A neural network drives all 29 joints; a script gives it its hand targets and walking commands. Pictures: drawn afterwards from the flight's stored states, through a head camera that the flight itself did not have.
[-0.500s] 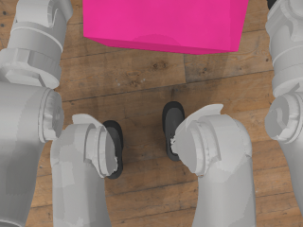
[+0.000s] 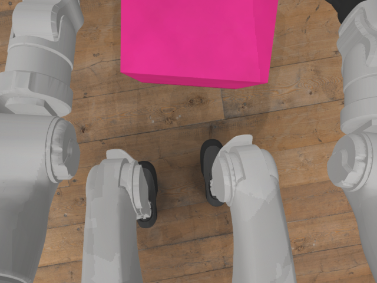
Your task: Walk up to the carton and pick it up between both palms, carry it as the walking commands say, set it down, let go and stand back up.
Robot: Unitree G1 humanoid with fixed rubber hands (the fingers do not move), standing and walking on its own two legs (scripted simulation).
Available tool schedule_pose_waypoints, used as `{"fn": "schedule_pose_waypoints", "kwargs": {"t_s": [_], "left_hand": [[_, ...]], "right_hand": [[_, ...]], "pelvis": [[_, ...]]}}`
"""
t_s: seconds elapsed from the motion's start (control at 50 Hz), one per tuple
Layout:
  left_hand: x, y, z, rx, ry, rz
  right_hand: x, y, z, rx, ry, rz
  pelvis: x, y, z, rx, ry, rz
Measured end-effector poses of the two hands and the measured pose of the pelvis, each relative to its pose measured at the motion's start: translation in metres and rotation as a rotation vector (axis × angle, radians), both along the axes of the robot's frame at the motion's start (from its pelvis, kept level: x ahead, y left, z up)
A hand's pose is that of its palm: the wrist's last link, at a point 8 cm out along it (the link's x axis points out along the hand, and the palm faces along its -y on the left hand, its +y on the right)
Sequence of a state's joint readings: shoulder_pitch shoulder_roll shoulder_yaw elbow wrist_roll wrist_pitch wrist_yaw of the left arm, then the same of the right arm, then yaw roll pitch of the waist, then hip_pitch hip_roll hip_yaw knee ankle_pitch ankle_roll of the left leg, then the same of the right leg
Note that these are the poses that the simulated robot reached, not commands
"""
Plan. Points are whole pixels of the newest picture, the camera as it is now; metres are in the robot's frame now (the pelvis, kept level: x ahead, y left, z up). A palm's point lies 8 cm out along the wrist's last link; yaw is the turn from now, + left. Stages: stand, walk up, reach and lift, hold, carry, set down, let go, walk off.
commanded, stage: set down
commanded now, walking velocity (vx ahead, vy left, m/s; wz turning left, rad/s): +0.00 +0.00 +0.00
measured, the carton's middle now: (195, 21) +0.57 -0.09 -0.29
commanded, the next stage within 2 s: let go in 0.98 s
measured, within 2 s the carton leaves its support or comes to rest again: neither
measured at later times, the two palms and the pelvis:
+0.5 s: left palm out of the picture +0.59 +0.12 +0.03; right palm out of the picture +0.51 -0.33 +0.03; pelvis +0.02 +0.00 +0.12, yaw +0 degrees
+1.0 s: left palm out of the picture +0.59 +0.12 +0.16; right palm out of the picture +0.50 -0.32 +0.17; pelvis +0.05 -0.01 +0.25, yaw -1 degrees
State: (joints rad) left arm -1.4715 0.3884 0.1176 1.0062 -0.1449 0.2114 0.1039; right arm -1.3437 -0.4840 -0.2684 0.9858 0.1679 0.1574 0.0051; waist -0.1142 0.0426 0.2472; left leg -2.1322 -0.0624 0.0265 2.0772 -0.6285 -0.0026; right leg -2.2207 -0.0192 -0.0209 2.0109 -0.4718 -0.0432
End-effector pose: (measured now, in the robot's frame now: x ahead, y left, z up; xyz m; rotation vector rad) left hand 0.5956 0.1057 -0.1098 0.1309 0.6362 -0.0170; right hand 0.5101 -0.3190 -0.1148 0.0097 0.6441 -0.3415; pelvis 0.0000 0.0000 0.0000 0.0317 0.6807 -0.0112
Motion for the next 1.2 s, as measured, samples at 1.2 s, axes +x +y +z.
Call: {"fn": "schedule_pose_waypoints", "kwargs": {"t_s": [1.2], "left_hand": [[-0.047, 0.027, 0.271, 0.083, 0.046, 0.009]], "right_hand": [[-0.03, 0.004, 0.276, -0.037, 0.071, 0.144]], "pelvis": [[0.059, -0.013, 0.27, 0.005, 0.048, -0.018]]}}
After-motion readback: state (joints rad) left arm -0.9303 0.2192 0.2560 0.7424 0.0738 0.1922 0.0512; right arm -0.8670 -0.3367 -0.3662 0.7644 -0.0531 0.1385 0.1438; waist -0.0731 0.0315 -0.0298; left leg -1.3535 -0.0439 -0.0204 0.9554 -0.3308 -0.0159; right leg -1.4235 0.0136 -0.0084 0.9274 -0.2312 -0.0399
